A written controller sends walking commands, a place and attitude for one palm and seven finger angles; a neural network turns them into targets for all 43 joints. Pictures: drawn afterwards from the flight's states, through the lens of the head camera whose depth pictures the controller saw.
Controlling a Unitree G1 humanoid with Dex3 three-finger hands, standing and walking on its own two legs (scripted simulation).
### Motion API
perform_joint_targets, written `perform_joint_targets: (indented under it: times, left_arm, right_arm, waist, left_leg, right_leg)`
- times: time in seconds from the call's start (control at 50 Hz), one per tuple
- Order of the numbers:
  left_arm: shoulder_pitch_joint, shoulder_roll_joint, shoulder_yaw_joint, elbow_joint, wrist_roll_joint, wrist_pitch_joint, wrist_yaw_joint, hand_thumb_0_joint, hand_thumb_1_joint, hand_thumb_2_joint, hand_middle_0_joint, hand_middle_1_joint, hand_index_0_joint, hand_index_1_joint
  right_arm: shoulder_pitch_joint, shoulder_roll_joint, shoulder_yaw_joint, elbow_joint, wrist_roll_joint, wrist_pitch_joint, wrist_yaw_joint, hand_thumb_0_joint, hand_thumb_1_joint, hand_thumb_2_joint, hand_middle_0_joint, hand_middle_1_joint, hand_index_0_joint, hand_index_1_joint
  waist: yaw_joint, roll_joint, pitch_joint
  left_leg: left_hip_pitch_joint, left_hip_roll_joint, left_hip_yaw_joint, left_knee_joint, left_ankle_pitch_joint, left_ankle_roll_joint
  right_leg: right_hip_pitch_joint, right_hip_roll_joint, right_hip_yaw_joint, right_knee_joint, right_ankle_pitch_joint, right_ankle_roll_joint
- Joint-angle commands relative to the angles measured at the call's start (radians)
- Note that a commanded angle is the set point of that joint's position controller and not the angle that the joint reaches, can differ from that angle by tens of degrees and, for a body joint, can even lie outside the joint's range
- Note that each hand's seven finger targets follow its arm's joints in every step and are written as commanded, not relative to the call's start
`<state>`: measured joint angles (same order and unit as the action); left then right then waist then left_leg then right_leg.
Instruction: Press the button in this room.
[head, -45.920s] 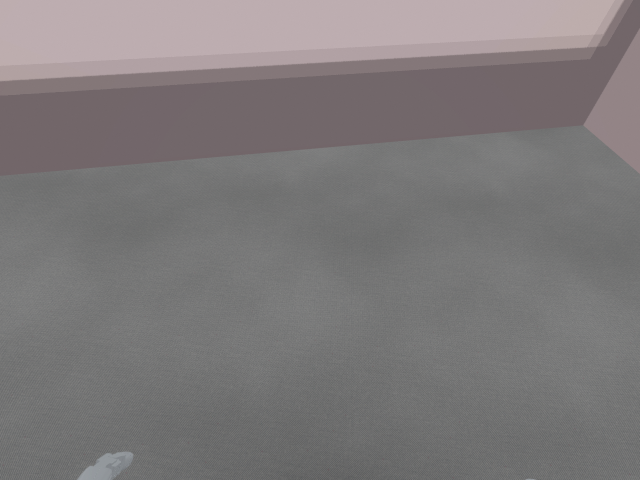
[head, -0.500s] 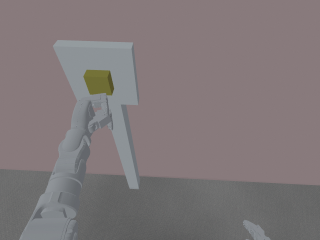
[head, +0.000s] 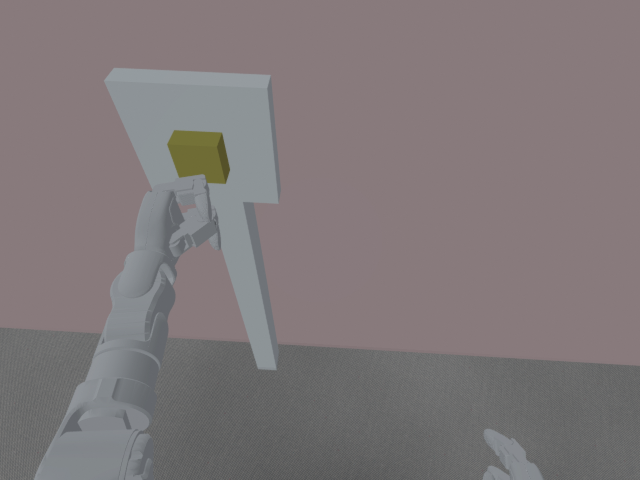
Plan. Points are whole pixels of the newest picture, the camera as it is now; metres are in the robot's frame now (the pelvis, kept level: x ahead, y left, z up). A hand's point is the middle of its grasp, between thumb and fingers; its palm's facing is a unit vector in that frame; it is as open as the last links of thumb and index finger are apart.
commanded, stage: press the button with the knuckle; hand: left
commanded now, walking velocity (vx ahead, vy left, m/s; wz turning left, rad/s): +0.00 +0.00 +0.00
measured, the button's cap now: (201, 156) +0.48 +0.18 +0.14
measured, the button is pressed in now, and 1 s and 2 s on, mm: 0 13 0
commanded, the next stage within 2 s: hold the button down briefly in 0.78 s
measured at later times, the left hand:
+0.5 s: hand (216, 205) +0.43 +0.15 +0.11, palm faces -0.02 -1.00 -0.02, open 2.8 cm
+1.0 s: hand (218, 198) +0.44 +0.15 +0.11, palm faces -0.01 -1.00 -0.04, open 2.8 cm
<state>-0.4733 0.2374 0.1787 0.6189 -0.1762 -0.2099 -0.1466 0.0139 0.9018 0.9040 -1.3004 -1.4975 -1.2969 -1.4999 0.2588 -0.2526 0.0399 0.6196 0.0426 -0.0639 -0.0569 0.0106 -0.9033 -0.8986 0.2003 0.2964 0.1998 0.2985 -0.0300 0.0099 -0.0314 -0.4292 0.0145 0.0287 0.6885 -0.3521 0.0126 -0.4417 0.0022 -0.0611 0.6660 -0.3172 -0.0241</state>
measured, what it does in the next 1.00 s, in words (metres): stands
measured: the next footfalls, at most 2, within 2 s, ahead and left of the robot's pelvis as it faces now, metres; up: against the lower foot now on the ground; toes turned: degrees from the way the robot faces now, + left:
none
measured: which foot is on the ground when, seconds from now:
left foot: down 0.00-1.00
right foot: down 0.00-1.00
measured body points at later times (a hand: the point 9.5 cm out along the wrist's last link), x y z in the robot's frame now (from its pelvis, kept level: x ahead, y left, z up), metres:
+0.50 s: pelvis -0.01 +0.01 +0.00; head +0.04 +0.01 +0.44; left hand +0.42 +0.21 +0.11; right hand +0.08 -0.25 -0.12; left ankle +0.00 +0.11 -0.72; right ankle +0.01 -0.10 -0.72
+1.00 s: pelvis -0.03 +0.00 -0.01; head +0.03 +0.01 +0.43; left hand +0.43 +0.21 +0.11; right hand +0.03 -0.26 -0.13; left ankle +0.00 +0.11 -0.72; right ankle +0.01 -0.10 -0.72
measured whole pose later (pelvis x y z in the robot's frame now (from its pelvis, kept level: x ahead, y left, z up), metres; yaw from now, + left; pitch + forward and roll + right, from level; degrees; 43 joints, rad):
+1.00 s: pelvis -0.03 +0.00 -0.01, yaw +1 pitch +9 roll -1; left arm -0.87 0.33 0.19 1.12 -0.14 -0.34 -0.13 -0.04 0.84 1.02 -1.30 -1.50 -1.32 -1.50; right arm 0.36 -0.27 0.04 0.70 0.03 -0.08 -0.05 0.01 -0.90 -0.90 0.20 0.30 0.20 0.30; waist -0.09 0.02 -0.04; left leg -0.61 0.01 0.00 0.78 -0.33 0.02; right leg -0.61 -0.01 -0.09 0.74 -0.30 -0.03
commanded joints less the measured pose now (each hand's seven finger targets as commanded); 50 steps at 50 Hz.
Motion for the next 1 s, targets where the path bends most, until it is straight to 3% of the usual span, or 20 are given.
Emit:
perform_joint_targets:
  times: [0.0, 0.04, 0.1, 0.18, 0.2, 0.24, 0.3, 0.32, 0.36, 0.42, 0.48, 0.56, 0.6, 0.64, 0.66, 0.72, 0.76, 0.78, 0.86, 0.98]
  left_arm:
    - [-0.481, 0.202, 0.052, -0.143, 0.003, -0.070, 0.008, 0.000, 0.900, 0.900, -1.300, -1.500, -1.300, -1.500]
    - [-0.464, 0.171, 0.029, -0.103, 0.002, -0.050, -0.004, 0.000, 0.900, 0.900, -1.300, -1.500, -1.300, -1.500]
    - [-0.451, 0.138, 0.017, -0.076, -0.012, -0.031, -0.015, 0.000, 0.900, 0.900, -1.300, -1.500, -1.300, -1.500]
    - [-0.491, 0.144, 0.037, -0.090, -0.021, -0.044, -0.001, 0.000, 0.900, 0.900, -1.300, -1.500, -1.300, -1.500]
    - [-0.481, 0.157, 0.051, -0.091, -0.017, -0.048, 0.005, 0.000, 0.900, 0.900, -1.300, -1.500, -1.300, -1.500]
    - [-0.528, 0.146, 0.031, -0.109, -0.003, -0.063, 0.013, 0.000, 0.900, 0.900, -1.300, -1.500, -1.300, -1.500]
    - [-0.580, 0.159, 0.026, -0.071, 0.020, -0.079, 0.026, 0.000, 0.900, 0.900, -1.300, -1.500, -1.300, -1.500]
    - [-0.616, 0.166, 0.026, -0.080, 0.021, -0.086, 0.027, 0.000, 0.900, 0.900, -1.300, -1.500, -1.300, -1.500]
    - [-0.640, 0.194, 0.042, -0.049, 0.025, -0.091, 0.026, 0.000, 0.900, 0.900, -1.300, -1.500, -1.300, -1.500]
    - [-0.726, 0.160, 0.010, -0.006, 0.020, -0.095, 0.023, 0.000, 0.900, 0.900, -1.300, -1.500, -1.300, -1.500]
    - [-0.756, 0.172, 0.025, 0.062, 0.017, -0.101, 0.026, 0.000, 0.900, 0.900, -1.300, -1.500, -1.300, -1.500]
    - [-0.832, 0.205, 0.041, 0.118, 0.022, -0.129, 0.027, 0.000, 0.900, 0.900, -1.300, -1.500, -1.300, -1.500]
    - [-0.861, 0.174, 0.013, 0.141, 0.027, -0.143, 0.025, 0.000, 0.900, 0.900, -1.300, -1.500, -1.300, -1.500]
    - [-0.896, 0.195, 0.024, 0.155, 0.028, -0.157, 0.025, 0.000, 0.900, 0.900, -1.300, -1.500, -1.300, -1.500]
    - [-0.908, 0.202, 0.024, 0.173, 0.030, -0.162, 0.026, 0.000, 0.900, 0.900, -1.300, -1.500, -1.300, -1.500]
    - [-0.966, 0.187, 0.002, 0.195, 0.028, -0.174, 0.026, 0.000, 0.900, 0.900, -1.300, -1.500, -1.300, -1.500]
    - [-0.993, 0.181, -0.004, 0.196, 0.031, -0.183, 0.029, 0.000, 0.900, 0.900, -1.300, -1.500, -1.300, -1.500]
    - [-0.975, 0.208, 0.021, 0.226, 0.030, -0.181, 0.032, 0.000, 0.900, 0.900, -1.300, -1.500, -1.300, -1.500]
    - [-1.027, 0.213, 0.000, 0.256, 0.026, -0.178, 0.029, 0.000, 0.900, 0.900, -1.300, -1.500, -1.300, -1.500]
    - [-1.038, 0.220, -0.006, 0.274, 0.022, -0.175, 0.018, 0.000, 0.900, 0.900, -1.300, -1.500, -1.300, -1.500]
  right_arm:
    - [0.012, -0.128, -0.054, -0.102, -0.004, -0.035, -0.009, 0.000, -0.900, -0.900, 0.200, 0.300, 0.200, 0.300]
    - [0.023, -0.130, -0.054, -0.104, -0.002, -0.030, -0.003, 0.000, -0.900, -0.900, 0.200, 0.300, 0.200, 0.300]
    - [0.043, -0.135, -0.062, -0.112, -0.002, -0.025, 0.006, 0.000, -0.900, -0.900, 0.200, 0.300, 0.200, 0.300]
    - [0.061, -0.140, -0.067, -0.117, -0.006, -0.021, 0.012, 0.000, -0.900, -0.900, 0.200, 0.300, 0.200, 0.300]
    - [0.061, -0.140, -0.069, -0.116, -0.007, -0.020, 0.014, 0.000, -0.900, -0.900, 0.200, 0.300, 0.200, 0.300]
    - [0.062, -0.135, -0.069, -0.111, -0.008, -0.017, 0.014, 0.000, -0.900, -0.900, 0.200, 0.300, 0.200, 0.300]
    - [0.069, -0.136, -0.067, -0.096, -0.009, -0.014, 0.014, 0.000, -0.900, -0.900, 0.200, 0.300, 0.200, 0.300]
    - [0.070, -0.136, -0.066, -0.093, -0.009, -0.014, 0.014, 0.000, -0.900, -0.900, 0.200, 0.300, 0.200, 0.300]
    - [0.082, -0.141, -0.068, -0.085, -0.011, -0.011, 0.011, 0.000, -0.900, -0.900, 0.200, 0.300, 0.200, 0.300]
    - [0.080, -0.138, -0.064, -0.075, -0.008, -0.015, 0.008, 0.000, -0.900, -0.900, 0.200, 0.300, 0.200, 0.300]
    - [0.096, -0.145, -0.064, -0.063, -0.010, -0.020, 0.005, 0.000, -0.900, -0.900, 0.200, 0.300, 0.200, 0.300]
    - [0.114, -0.150, -0.061, -0.047, -0.013, -0.024, 0.004, 0.000, -0.900, -0.900, 0.200, 0.300, 0.200, 0.300]
    - [0.116, -0.147, -0.061, -0.044, -0.013, -0.028, 0.007, 0.000, -0.900, -0.900, 0.200, 0.300, 0.200, 0.300]
    - [0.125, -0.152, -0.063, -0.036, -0.014, -0.030, 0.008, 0.000, -0.900, -0.900, 0.200, 0.300, 0.200, 0.300]
    - [0.131, -0.156, -0.063, -0.033, -0.015, -0.029, 0.007, 0.000, -0.900, -0.900, 0.200, 0.300, 0.200, 0.300]
    - [0.132, -0.158, -0.060, -0.027, -0.014, -0.036, 0.007, 0.000, -0.900, -0.900, 0.200, 0.300, 0.200, 0.300]
    - [0.143, -0.161, -0.061, -0.024, -0.017, -0.041, 0.009, 0.000, -0.900, -0.900, 0.200, 0.300, 0.200, 0.300]
    - [0.144, -0.165, -0.063, -0.020, -0.015, -0.041, 0.007, 0.000, -0.900, -0.900, 0.200, 0.300, 0.200, 0.300]
    - [0.151, -0.171, -0.056, -0.013, -0.013, -0.048, 0.000, 0.000, -0.900, -0.900, 0.200, 0.300, 0.200, 0.300]
    - [0.163, -0.172, -0.054, -0.010, -0.010, -0.056, -0.003, 0.000, -0.900, -0.900, 0.200, 0.300, 0.200, 0.300]
  waist:
    - [-0.022, 0.042, -0.321]
    - [-0.019, 0.066, -0.335]
    - [-0.023, 0.002, -0.362]
    - [-0.028, -0.070, -0.352]
    - [-0.021, -0.060, -0.347]
    - [-0.033, -0.022, -0.329]
    - [-0.046, -0.015, -0.292]
    - [-0.049, 0.018, -0.304]
    - [-0.052, -0.001, -0.320]
    - [-0.069, 0.033, -0.319]
    - [-0.075, -0.003, -0.333]
    - [-0.085, -0.001, -0.341]
    - [-0.094, 0.017, -0.345]
    - [-0.101, 0.025, -0.348]
    - [-0.110, -0.013, -0.341]
    - [-0.123, 0.021, -0.320]
    - [-0.129, 0.020, -0.349]
    - [-0.126, 0.004, -0.346]
    - [-0.153, -0.008, -0.306]
    - [-0.157, 0.019, -0.342]
  left_leg:
    - [0.110, -0.023, -0.029, -0.081, 0.198, 0.012]
    - [0.122, -0.022, -0.032, -0.078, 0.243, 0.006]
    - [0.131, -0.015, -0.038, -0.070, 0.297, 0.004]
    - [0.109, -0.010, -0.035, -0.070, 0.313, 0.008]
    - [0.104, -0.011, -0.032, -0.069, 0.308, 0.008]
    - [0.109, -0.012, -0.029, -0.065, 0.293, 0.009]
    - [0.096, -0.011, -0.039, -0.069, 0.238, 0.009]
    - [0.105, -0.012, -0.039, -0.069, 0.228, 0.008]
    - [0.103, -0.011, -0.044, -0.067, 0.212, 0.008]
    - [0.113, -0.011, -0.053, -0.070, 0.174, 0.005]
    - [0.104, -0.010, -0.059, -0.068, 0.152, 0.007]
    - [0.077, -0.016, -0.057, -0.061, 0.132, 0.009]
    - [0.084, -0.015, -0.060, -0.056, 0.132, 0.007]
    - [0.082, -0.014, -0.061, -0.051, 0.113, 0.007]
    - [0.069, -0.014, -0.066, -0.050, 0.099, 0.010]
    - [0.053, -0.015, -0.068, -0.056, 0.041, 0.008]
    - [0.063, -0.016, -0.075, -0.052, 0.037, 0.009]
    - [0.051, -0.014, -0.072, -0.048, 0.031, 0.011]
    - [-0.005, -0.017, -0.068, -0.054, -0.063, 0.017]
    - [-0.014, -0.019, -0.066, -0.047, -0.072, 0.017]
  right_leg:
    - [0.110, 0.005, 0.049, -0.073, 0.255, -0.002]
    - [0.105, 0.007, 0.038, -0.062, 0.291, -0.008]
    - [0.104, 0.013, 0.026, -0.052, 0.329, -0.006]
    - [0.112, 0.017, 0.024, -0.049, 0.351, -0.001]
    - [0.114, 0.017, 0.028, -0.048, 0.350, -0.002]
    - [0.087, 0.016, 0.031, -0.050, 0.331, -0.001]
    - [0.051, 0.017, 0.031, -0.054, 0.265, -0.004]
    - [0.042, 0.016, 0.033, -0.056, 0.253, -0.004]
    - [0.047, 0.019, 0.032, -0.055, 0.232, -0.006]
    - [0.006, 0.019, 0.030, -0.057, 0.190, -0.007]
    - [-0.006, 0.021, 0.030, -0.058, 0.165, -0.004]
    - [-0.002, 0.019, 0.036, -0.055, 0.156, -0.003]
    - [-0.025, 0.019, 0.035, -0.049, 0.154, -0.004]
    - [-0.043, 0.020, 0.037, -0.050, 0.134, -0.003]
    - [-0.043, 0.022, 0.037, -0.051, 0.123, -0.001]
    - [-0.075, 0.020, 0.039, -0.055, 0.076, 0.000]
    - [-0.080, 0.021, 0.038, -0.049, 0.069, -0.001]
    - [-0.080, 0.021, 0.042, -0.053, 0.065, 0.000]
    - [-0.096, 0.018, 0.054, -0.070, -0.004, 0.007]
    - [-0.094, 0.014, 0.058, -0.067, -0.013, 0.009]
